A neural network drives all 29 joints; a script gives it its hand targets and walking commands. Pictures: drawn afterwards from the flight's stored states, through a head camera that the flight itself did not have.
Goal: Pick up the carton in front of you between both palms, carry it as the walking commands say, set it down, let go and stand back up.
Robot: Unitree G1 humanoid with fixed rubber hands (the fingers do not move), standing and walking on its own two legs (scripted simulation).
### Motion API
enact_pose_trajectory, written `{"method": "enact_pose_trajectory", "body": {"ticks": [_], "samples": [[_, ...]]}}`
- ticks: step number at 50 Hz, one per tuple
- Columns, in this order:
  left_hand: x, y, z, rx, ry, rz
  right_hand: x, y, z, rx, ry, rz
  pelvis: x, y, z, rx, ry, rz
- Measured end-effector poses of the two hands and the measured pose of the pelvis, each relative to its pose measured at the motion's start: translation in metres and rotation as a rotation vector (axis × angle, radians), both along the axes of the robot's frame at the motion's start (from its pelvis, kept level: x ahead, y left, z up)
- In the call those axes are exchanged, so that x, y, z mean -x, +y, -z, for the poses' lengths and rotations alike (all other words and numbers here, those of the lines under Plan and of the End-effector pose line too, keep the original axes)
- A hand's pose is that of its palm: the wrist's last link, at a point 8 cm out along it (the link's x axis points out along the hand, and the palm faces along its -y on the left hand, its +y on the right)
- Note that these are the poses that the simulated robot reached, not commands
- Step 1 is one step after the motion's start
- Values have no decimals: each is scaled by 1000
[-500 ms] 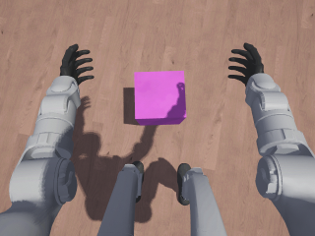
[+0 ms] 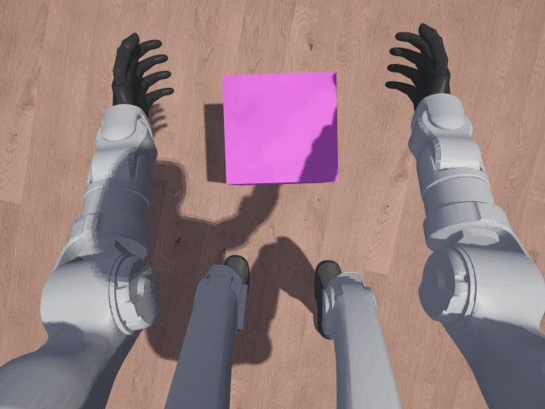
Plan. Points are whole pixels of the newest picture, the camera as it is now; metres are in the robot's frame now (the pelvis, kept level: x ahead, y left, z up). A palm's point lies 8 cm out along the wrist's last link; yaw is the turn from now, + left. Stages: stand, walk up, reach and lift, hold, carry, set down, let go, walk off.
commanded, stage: reach and lift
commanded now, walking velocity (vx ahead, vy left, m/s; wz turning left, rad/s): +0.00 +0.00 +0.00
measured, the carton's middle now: (280, 138) +0.50 +0.02 -0.46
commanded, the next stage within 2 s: none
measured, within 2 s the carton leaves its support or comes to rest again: leaves its support in 1.50 s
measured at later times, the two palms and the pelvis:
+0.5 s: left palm (184, 134) +0.48 +0.21 -0.36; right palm (377, 129) +0.51 -0.16 -0.36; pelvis -0.06 +0.00 -0.19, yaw +0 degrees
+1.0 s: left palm (192, 131) +0.49 +0.20 -0.39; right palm (363, 129) +0.51 -0.15 -0.39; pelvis -0.05 +0.00 -0.22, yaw +0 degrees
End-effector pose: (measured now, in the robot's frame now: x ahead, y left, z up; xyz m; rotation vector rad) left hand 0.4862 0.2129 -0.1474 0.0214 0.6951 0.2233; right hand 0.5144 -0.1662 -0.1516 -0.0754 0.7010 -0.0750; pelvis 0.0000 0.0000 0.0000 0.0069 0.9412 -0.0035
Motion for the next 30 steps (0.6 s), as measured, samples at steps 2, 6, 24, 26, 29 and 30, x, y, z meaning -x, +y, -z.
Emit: {"method": "enact_pose_trajectory", "body": {"ticks": [2, 6, 24, 26, 29, 30], "samples": [[3, 2, 24, -4, 4, -3, 4, -1, 25, 4, 2, 1, 3, 0, 19, -1, 12, -1], [6, 4, 70, -11, 1, -2, 8, -3, 73, 15, -6, -3, 13, -1, 60, -3, 6, -4], [5, -5, 205, 7, 35, 15, 8, 4, 202, 6, 23, 1, 58, -2, 188, -2, -204, -5], [6, -7, 219, 8, 46, 18, 8, 4, 216, 5, 34, 0, 59, -2, 195, -1, -218, -6], [6, -7, 238, 5, 56, 22, 9, 4, 234, 2, 40, 1, 59, -1, 204, 0, -254, -5], [6, -8, 242, 4, 58, 23, 10, 4, 239, 2, 40, 0, 58, -1, 206, -1, -265, -6]]}}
